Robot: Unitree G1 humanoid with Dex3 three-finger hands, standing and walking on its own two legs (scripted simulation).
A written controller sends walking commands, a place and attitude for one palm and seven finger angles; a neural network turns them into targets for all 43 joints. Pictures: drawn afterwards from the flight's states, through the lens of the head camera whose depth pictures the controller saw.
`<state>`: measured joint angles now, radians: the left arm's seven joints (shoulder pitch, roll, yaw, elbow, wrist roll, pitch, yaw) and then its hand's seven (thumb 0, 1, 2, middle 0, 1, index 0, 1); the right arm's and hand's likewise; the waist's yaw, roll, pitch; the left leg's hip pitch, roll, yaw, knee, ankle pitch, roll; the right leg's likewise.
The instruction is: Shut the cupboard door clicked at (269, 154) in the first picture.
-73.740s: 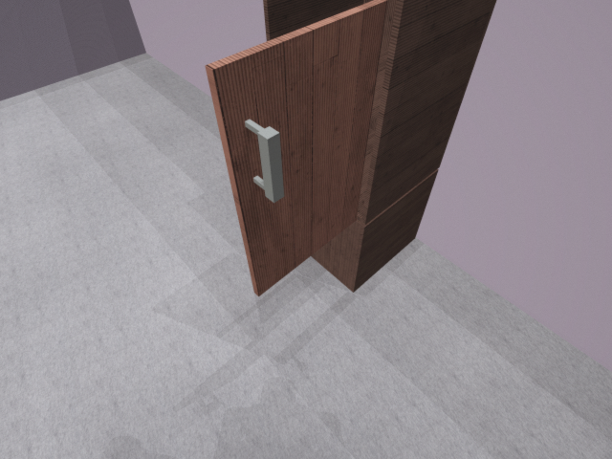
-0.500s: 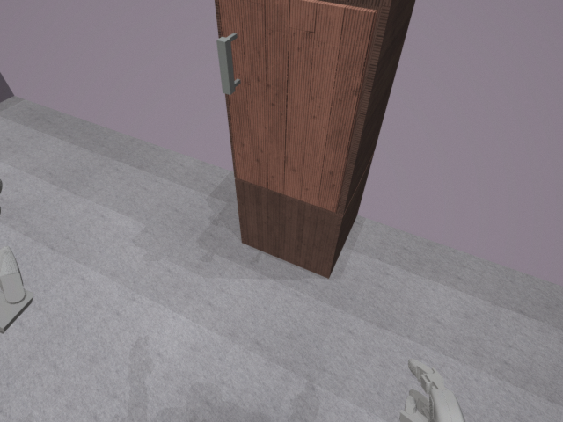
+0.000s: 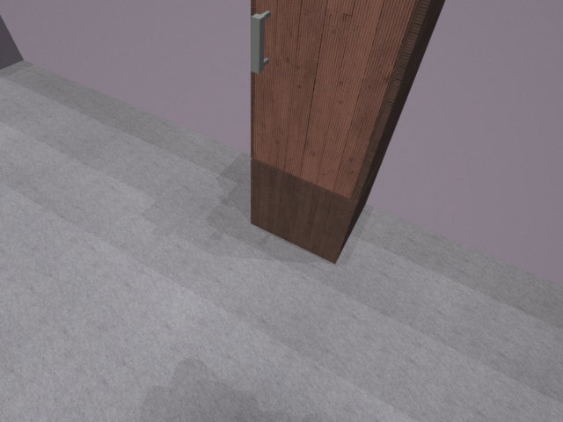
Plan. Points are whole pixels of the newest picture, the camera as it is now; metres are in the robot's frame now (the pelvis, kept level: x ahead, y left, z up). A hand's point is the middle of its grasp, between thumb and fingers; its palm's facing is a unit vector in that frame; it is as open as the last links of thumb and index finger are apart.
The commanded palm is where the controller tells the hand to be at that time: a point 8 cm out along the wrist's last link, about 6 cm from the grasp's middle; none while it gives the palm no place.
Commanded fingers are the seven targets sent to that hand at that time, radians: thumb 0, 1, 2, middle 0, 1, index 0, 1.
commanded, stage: let the arm hang, fingers relaxed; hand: left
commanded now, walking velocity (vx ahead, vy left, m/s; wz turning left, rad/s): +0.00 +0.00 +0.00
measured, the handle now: (262, 42) +0.95 +0.10 +0.09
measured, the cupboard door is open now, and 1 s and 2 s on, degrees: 0 0 0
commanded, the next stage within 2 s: look to check the result in 0.76 s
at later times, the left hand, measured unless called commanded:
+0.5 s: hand out of the picture -0.03 +0.18 -0.17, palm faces +0.02 -0.98 -0.19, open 7.4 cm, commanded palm none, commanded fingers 0.00 0.90 0.90 -0.20 -0.30 -0.20 -0.30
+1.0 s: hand out of the picture -0.03 +0.17 -0.17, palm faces +0.02 -0.98 -0.19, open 7.4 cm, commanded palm none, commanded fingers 0.00 0.90 0.90 -0.20 -0.30 -0.20 -0.30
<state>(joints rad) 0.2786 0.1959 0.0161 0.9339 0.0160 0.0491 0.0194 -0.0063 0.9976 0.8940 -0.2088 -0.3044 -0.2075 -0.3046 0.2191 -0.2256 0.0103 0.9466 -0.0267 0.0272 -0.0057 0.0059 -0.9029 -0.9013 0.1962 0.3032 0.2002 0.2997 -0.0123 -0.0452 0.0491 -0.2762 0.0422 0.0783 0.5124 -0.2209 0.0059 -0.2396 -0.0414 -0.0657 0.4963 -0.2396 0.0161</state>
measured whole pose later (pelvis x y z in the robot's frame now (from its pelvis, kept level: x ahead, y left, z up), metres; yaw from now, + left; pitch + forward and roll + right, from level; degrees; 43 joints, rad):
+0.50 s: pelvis -0.01 +0.01 +0.00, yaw -1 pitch -2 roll +0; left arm 0.33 0.13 0.01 1.15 0.02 0.01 0.03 0.01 0.91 0.90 -0.20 -0.30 -0.20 -0.30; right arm 0.33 -0.12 -0.01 1.12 -0.02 0.02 -0.02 0.00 -0.90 -0.90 0.20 0.30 0.20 0.30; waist -0.01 0.02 0.01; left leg -0.22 0.02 0.11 0.43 -0.18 0.02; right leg -0.21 -0.06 -0.04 0.44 -0.20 0.03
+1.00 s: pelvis +0.00 +0.00 +0.01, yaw -1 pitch -2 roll +0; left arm 0.33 0.14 0.02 1.15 0.02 0.00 0.03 0.01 0.91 0.90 -0.20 -0.30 -0.20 -0.30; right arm 0.33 -0.13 -0.02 1.12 -0.02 0.01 -0.03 0.00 -0.90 -0.90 0.20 0.30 0.20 0.30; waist -0.01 0.01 0.04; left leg -0.22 0.04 0.10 0.42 -0.18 0.01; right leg -0.20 -0.04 -0.05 0.43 -0.20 0.02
